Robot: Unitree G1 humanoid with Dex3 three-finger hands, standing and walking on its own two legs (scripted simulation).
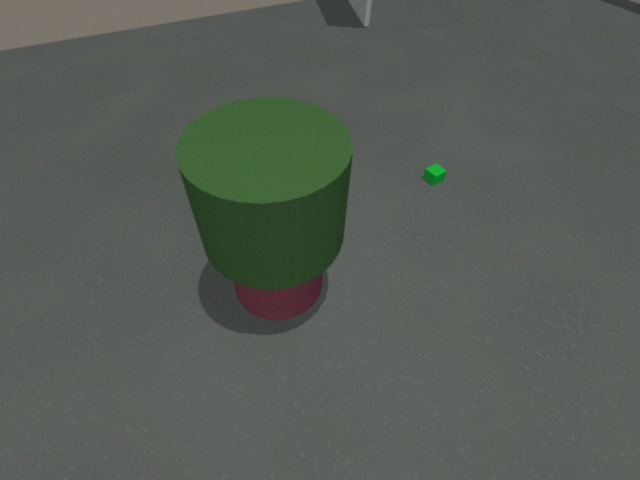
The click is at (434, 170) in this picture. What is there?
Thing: small box
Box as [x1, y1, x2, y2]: [423, 163, 446, 185]
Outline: 436,163 425,168 423,174 423,178 432,185 442,180 446,171
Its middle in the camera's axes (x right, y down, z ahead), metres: +0.58 -0.30 +1.90
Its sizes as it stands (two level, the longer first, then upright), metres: 0.077 0.072 0.059
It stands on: the floor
